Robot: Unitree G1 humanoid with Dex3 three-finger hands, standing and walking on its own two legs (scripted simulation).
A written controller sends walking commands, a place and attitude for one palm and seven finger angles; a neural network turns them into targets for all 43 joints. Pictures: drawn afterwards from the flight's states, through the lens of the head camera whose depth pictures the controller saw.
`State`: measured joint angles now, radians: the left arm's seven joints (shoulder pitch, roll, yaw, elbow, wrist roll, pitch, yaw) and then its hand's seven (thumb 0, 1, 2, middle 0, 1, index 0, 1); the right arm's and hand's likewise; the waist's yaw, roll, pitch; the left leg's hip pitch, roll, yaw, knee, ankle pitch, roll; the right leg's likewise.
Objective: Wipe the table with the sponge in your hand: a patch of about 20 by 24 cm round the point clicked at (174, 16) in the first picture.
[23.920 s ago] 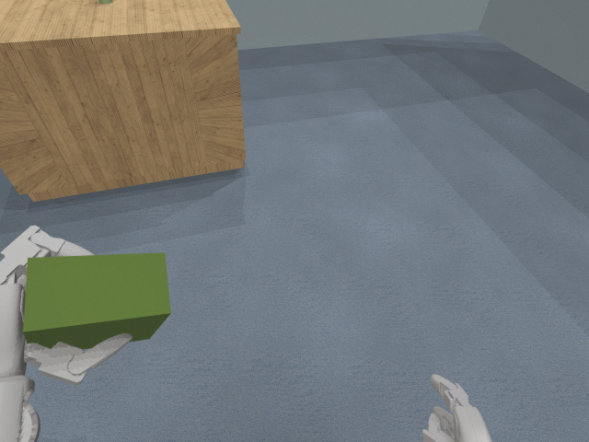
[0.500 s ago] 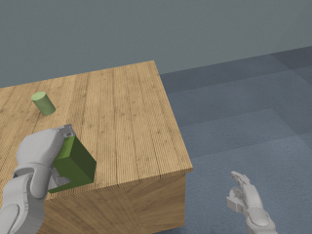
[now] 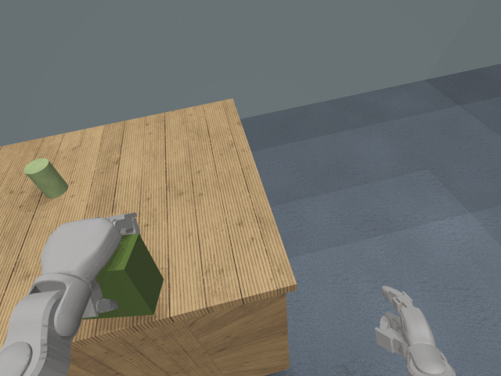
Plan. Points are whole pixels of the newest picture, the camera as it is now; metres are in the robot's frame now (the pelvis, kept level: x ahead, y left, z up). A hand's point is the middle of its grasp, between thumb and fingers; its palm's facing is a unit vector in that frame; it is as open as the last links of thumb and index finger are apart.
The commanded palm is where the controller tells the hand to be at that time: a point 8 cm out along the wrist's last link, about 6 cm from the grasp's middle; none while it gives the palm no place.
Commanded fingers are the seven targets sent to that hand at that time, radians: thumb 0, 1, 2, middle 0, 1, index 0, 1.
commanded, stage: move the sponge above the wiping area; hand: left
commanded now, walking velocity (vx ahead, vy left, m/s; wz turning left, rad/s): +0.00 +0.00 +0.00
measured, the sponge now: (114, 284) +0.21 +0.26 +0.06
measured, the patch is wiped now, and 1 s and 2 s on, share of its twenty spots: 0.00 0.00 0.00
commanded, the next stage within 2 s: none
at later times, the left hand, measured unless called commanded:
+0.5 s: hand (99, 251) +0.23 +0.27 +0.12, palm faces +0.03 -0.04 -1.00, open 10.4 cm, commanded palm +0.20 +0.28 +0.20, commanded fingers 0.00 0.10 1.30 -1.20 -1.60 -1.20 -1.60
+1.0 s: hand (95, 244) +0.24 +0.28 +0.12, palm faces +0.11 -0.04 -0.99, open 10.4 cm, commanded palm +0.21 +0.28 +0.18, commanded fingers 0.00 0.10 1.30 -1.20 -1.60 -1.20 -1.60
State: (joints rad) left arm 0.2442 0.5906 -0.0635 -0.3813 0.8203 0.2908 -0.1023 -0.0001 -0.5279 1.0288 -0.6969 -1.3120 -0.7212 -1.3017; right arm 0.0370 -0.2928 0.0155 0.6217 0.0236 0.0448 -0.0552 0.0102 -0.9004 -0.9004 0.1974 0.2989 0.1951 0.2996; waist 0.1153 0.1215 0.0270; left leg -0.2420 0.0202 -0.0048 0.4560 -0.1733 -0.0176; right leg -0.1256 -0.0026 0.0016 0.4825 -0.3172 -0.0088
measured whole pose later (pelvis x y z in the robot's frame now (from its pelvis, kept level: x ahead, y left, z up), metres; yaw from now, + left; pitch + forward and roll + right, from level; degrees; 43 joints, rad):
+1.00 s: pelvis -0.01 +0.00 +0.00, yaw +1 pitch -3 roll +0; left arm 0.07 0.55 -0.06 -0.18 0.88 0.25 0.04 0.00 -0.53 1.03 -0.70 -1.30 -0.73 -1.30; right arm 0.02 -0.25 0.02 0.68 0.04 0.07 -0.06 0.01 -0.90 -0.90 0.20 0.30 0.20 0.30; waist 0.13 0.11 0.02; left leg -0.23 0.03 -0.02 0.45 -0.16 -0.02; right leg -0.10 0.01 -0.01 0.45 -0.29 -0.01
